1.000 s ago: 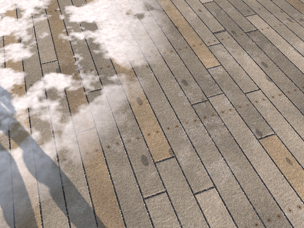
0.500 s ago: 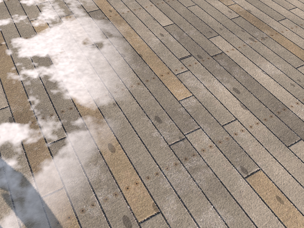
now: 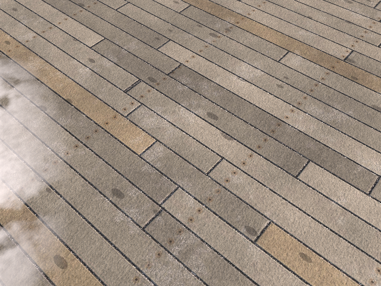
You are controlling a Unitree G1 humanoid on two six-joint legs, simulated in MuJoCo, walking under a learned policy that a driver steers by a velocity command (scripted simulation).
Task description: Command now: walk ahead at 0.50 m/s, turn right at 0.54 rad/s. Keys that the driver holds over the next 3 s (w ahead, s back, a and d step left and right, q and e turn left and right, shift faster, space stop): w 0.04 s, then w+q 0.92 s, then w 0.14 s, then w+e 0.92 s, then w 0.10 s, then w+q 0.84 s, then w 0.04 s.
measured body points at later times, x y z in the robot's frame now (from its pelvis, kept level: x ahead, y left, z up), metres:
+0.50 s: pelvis +0.29 +0.06 -0.01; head +0.33 +0.07 +0.44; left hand +0.32 +0.35 -0.13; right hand +0.50 -0.18 -0.10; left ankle +0.38 +0.15 -0.73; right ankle +0.10 -0.07 -0.65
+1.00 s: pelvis +0.58 +0.07 +0.00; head +0.60 +0.07 +0.45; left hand +0.66 +0.38 -0.07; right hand +0.74 -0.17 -0.12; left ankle +0.41 +0.14 -0.66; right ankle +0.67 -0.01 -0.73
